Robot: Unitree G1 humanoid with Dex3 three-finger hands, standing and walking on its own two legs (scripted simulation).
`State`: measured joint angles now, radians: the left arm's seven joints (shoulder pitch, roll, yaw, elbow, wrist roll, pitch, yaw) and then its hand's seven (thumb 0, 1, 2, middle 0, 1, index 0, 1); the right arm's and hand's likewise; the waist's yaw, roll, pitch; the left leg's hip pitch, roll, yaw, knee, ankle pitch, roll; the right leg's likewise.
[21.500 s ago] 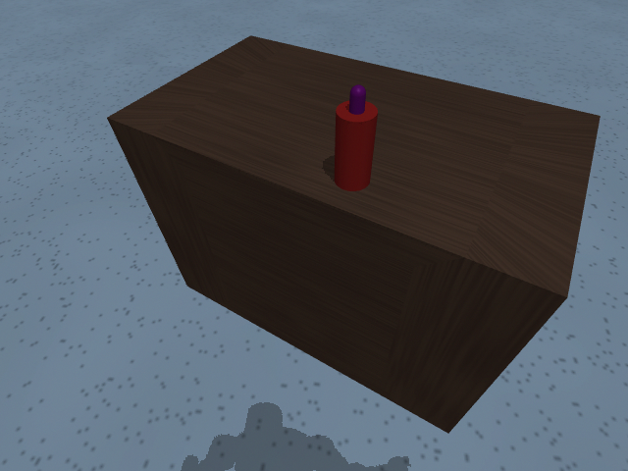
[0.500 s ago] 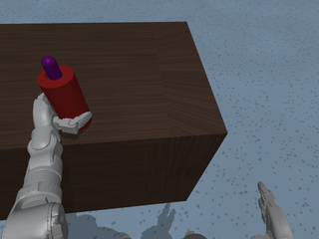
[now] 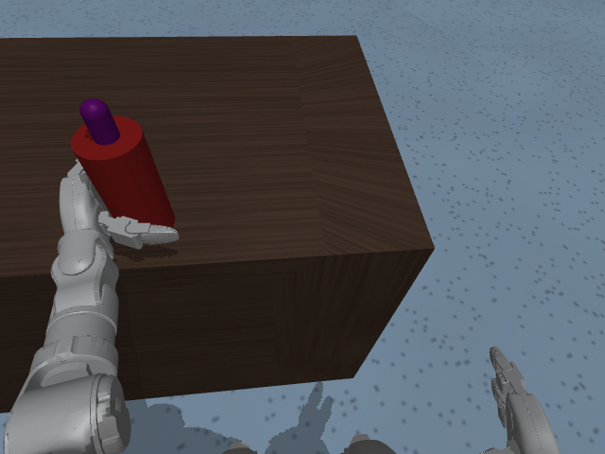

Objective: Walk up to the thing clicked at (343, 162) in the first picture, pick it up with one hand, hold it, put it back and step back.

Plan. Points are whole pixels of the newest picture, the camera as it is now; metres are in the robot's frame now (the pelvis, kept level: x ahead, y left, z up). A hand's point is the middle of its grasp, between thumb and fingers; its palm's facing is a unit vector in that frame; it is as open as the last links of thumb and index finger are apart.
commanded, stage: withdraw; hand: left
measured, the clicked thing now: (124, 172) +0.45 +0.21 +0.13
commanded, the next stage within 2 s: rise in 0.50 s
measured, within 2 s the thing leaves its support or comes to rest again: neither
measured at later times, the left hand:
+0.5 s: hand (60, 138) +0.47 +0.27 +0.17, palm faces +0.25 -0.97 -0.01, open 17.6 cm
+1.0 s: hand out of the picture +0.42 +0.36 +0.19, palm faces +0.45 -0.84 -0.29, open 17.6 cm
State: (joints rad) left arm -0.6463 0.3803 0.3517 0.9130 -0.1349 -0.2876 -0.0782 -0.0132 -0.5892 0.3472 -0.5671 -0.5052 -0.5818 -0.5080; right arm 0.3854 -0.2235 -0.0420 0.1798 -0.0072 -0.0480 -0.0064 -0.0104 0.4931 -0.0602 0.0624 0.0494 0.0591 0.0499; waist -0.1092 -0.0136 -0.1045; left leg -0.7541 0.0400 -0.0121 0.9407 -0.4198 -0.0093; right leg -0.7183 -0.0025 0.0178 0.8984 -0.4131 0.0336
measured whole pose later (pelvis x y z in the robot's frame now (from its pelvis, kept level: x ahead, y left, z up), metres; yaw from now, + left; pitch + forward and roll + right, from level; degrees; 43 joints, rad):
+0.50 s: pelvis +0.01 +0.00 +0.01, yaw +0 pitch +11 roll -2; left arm -0.73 0.54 0.43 0.89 -0.14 -0.14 -0.14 -0.02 -0.60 0.06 -0.07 -0.07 -0.09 -0.07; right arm 0.36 -0.25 -0.05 0.26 0.03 -0.04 -0.04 -0.01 0.52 -0.06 0.06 0.05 0.06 0.05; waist -0.10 0.00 -0.12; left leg -0.65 0.04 -0.01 0.87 -0.41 -0.01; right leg -0.61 0.00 0.02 0.82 -0.40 0.03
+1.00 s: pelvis +0.02 +0.00 +0.03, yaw +0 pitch +9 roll -1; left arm -0.59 0.67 0.46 0.81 0.00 -0.02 -0.08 -0.01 -0.56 0.03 -0.06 -0.03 -0.06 -0.04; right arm 0.37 -0.26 -0.04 0.37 0.05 -0.05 -0.01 -0.01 0.55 -0.06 0.06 0.05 0.06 0.05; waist -0.03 0.02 -0.10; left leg -0.52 0.03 0.00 0.73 -0.36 -0.01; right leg -0.48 -0.01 0.02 0.69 -0.36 0.03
